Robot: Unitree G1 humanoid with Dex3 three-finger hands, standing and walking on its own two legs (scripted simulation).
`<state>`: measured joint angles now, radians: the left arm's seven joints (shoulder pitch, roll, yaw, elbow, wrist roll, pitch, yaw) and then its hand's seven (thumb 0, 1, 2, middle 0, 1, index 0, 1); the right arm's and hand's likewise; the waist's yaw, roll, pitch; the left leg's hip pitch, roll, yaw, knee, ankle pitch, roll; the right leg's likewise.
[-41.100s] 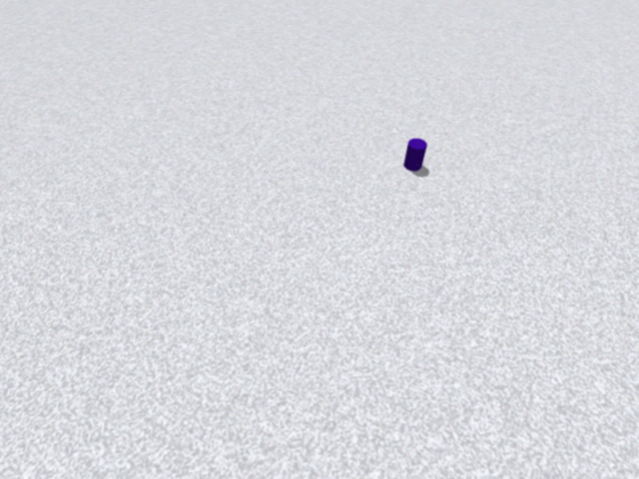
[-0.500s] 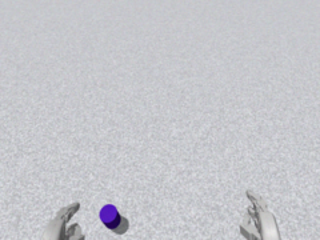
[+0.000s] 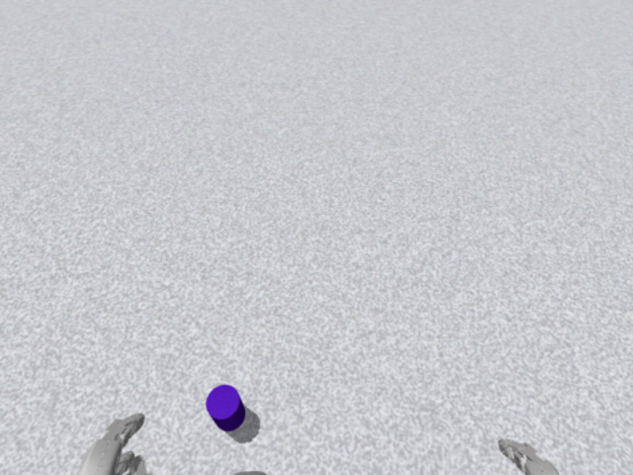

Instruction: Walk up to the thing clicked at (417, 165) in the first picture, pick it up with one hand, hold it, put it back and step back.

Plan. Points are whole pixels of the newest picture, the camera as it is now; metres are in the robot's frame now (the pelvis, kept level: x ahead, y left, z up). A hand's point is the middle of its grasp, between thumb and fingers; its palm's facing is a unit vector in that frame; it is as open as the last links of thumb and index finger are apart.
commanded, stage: stand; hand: left
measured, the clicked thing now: (226, 408) +0.38 +0.25 -0.68
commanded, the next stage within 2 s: go down in 1.96 s
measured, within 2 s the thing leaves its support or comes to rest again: neither
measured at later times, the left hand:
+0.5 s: hand out of the picture +0.04 +0.26 -0.12, palm faces +0.00 -0.93 -0.37, open 7.4 cm
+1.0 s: hand out of the picture +0.04 +0.26 -0.12, palm faces -0.02 -0.93 -0.36, open 7.4 cm
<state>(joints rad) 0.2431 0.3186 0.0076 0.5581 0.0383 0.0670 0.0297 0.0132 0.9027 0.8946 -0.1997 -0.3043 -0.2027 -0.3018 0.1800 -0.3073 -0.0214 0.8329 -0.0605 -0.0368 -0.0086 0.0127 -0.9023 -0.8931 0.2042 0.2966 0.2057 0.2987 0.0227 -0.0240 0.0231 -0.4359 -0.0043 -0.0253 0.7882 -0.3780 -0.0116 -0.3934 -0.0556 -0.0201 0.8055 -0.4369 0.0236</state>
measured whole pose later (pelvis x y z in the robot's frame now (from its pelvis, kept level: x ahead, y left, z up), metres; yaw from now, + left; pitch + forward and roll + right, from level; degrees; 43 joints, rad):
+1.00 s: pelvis -0.01 +0.01 +0.04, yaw +0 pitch -3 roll +0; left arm 0.16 0.33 0.00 1.13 0.02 0.00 0.02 0.01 0.90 0.89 -0.20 -0.30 -0.20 -0.30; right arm 0.12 -0.34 -0.02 1.17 -0.02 0.01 0.00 0.01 -0.91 -0.89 0.20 0.30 0.20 0.30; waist 0.00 0.01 0.07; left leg -0.15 0.00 -0.03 0.37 -0.16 -0.01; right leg -0.09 -0.05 -0.04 0.35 -0.20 0.03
